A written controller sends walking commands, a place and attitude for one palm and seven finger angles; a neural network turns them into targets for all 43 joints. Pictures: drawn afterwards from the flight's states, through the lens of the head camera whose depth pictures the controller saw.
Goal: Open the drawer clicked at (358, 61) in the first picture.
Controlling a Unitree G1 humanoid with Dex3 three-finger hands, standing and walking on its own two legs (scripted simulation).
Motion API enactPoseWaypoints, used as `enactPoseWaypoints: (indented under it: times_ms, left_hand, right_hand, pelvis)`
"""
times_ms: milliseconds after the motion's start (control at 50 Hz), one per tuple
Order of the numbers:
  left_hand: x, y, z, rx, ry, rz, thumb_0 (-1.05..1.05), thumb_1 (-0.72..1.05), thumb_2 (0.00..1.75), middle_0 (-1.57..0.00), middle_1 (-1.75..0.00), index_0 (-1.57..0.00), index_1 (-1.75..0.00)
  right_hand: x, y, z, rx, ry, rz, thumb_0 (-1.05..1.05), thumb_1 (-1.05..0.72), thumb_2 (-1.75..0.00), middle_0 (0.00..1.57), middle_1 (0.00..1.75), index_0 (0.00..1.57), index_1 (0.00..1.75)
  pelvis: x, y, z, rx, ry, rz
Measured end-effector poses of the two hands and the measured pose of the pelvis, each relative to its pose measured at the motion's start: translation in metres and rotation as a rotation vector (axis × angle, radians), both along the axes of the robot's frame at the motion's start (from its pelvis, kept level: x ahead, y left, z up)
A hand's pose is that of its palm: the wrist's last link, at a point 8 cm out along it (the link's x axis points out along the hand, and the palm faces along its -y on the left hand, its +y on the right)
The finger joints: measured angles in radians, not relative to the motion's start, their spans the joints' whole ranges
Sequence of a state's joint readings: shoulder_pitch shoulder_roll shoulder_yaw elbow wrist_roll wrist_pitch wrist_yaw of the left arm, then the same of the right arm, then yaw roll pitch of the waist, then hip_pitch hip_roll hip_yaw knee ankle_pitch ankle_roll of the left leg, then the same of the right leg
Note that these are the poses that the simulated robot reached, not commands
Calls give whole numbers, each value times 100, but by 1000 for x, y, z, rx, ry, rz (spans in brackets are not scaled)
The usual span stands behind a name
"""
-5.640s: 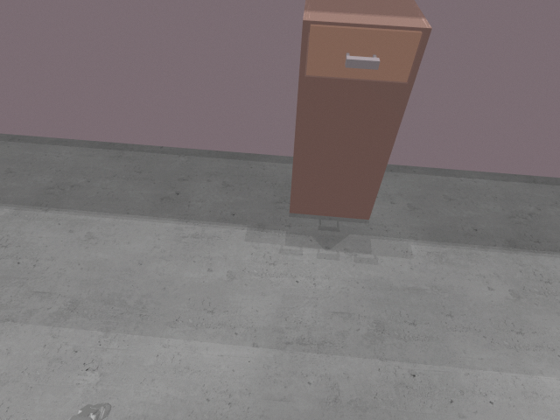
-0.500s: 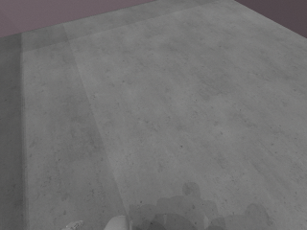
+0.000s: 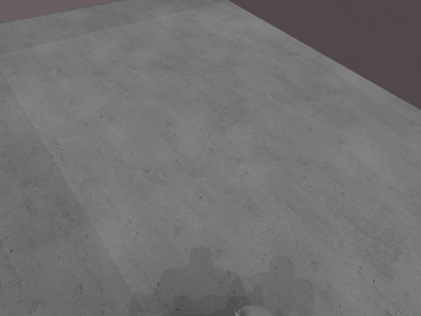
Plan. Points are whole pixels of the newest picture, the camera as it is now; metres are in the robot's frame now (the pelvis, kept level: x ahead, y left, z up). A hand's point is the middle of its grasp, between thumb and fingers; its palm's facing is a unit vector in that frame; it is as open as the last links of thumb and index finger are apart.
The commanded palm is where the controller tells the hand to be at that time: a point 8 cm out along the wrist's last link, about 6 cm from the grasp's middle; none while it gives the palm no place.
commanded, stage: walk to a spot facing it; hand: left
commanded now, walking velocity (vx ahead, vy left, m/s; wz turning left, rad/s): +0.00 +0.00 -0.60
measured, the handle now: out of the picture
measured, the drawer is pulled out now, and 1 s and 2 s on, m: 0.00 0.00 0.00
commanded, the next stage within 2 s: turn to face it in 0.58 s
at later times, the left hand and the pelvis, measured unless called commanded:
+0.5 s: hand out of the picture +0.13 +0.09 -0.15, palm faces -0.23 -0.94 -0.26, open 7.4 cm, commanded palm none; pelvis +0.04 -0.09 +0.00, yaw -16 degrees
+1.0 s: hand (178, 269) +0.25 +0.08 -0.20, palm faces -0.10 -0.98 -0.16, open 7.4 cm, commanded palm none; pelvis +0.20 -0.08 -0.01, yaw -11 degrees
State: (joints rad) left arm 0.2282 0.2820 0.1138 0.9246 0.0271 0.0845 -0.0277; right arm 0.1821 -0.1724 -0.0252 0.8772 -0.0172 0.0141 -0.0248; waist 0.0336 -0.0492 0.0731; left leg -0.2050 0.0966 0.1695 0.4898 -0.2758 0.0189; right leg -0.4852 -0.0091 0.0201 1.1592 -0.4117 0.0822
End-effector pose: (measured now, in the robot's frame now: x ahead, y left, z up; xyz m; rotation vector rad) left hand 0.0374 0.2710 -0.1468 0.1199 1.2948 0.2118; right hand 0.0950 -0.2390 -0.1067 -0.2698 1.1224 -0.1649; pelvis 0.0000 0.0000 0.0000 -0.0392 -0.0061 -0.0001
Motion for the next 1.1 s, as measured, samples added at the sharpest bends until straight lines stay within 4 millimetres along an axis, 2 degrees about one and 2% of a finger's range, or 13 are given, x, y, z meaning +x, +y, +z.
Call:
enactPoseWaypoints:
  times_ms: [120, 280, 320, 360, 480, 600, 720, 800, 840, 880, 920, 1020, 1100]
  left_hand:
    - [39, -18, 6, 15, -17, -120, 1, 91, 90, -20, -30, -20, -30]
    - [110, -86, 16, 61, -147, -318, 1, 91, 90, -20, -30, -20, -30]
    - [117, -101, 22, 66, -181, -330, 1, 91, 90, -20, -30, -20, -30]
    - [116, -112, 29, 68, -189, -327, 0, 91, 90, -20, -30, -20, -30]
    - [99, -135, 31, 53, -81, -348, 0, 91, 90, -20, -30, -20, -30]
    - [77, -149, 18, 18, 56, -318, 0, 90, 90, -20, -30, -20, -30]
    - [64, -153, 1, -13, 203, -252, 0, 91, 90, -20, -30, -20, -30]
    - [70, -149, -14, -32, 297, -217, 0, 90, 90, -20, -30, -20, -30]
    - [84, -145, -23, -40, 320, -196, 1, 90, 90, -20, -30, -20, -30]
    - [107, -141, -28, -40, 298, -184, 1, 91, 90, -20, -30, -20, -30]
    - [138, -138, -28, -39, 240, -184, 1, 91, 90, -20, -30, -20, -30]
    - [225, -136, -18, -46, 27, -180, 1, 91, 90, -20, -30, -20, -30]
    - [275, -136, -8, -41, -104, -169, 0, 91, 90, -20, -30, -20, -30]
  right_hand:
    - [-57, -18, -14, 32, 66, -142, 0, -90, -90, 21, 30, 21, 30]
    - [-140, -64, -58, 98, 184, -320, 0, -90, -90, 21, 30, 21, 30]
    - [-150, -73, -62, 110, 229, -338, 0, -90, -90, 21, 29, 20, 30]
    - [-148, -81, -57, 122, 239, -349, 1, -91, -90, 20, 29, 20, 30]
    - [-105, -104, -40, 128, 126, -370, 1, -91, -90, 20, 29, 20, 30]
    - [-48, -113, -37, 127, 75, -360, 1, -91, -90, 20, 29, 20, 30]
    - [28, -109, -40, 131, 51, -310, 1, -91, -90, 20, 29, 20, 30]
    - [88, -100, -45, 118, 15, -270, 1, -91, -90, 20, 29, 20, 30]
    - [110, -94, -48, 104, 0, -254, 0, -91, -90, 20, 29, 20, 30]
    - [121, -88, -47, 99, 2, -248, 0, -91, -90, 20, 29, 20, 30]
    - [124, -82, -43, 97, 25, -247, 0, -91, -90, 20, 29, 20, 30]
    - [125, -89, -27, 48, 81, -238, -1, -94, -90, 21, 30, 21, 30]
    - [127, -95, -20, 38, 111, -224, -1, -93, -90, 21, 30, 21, 30]
  pelvis:
    - [-4, -10, -2, 9, -2, -87]
    - [-4, -49, -22, 40, 4, -195]
    - [0, -58, -21, 40, -2, -197]
    - [7, -67, -14, 53, -7, -217]
    - [33, -89, 1, 73, -10, -271]
    - [66, -98, 0, 56, -10, -289]
    - [114, -100, -10, 29, -8, -291]
    - [154, -97, -22, 19, -13, -265]
    - [173, -94, -28, 15, -19, -247]
    - [184, -90, -28, 18, -27, -242]
    - [192, -88, -24, 15, -34, -229]
    - [204, -83, -11, 6, -30, -175]
    - [211, -86, -7, 1, -17, -131]
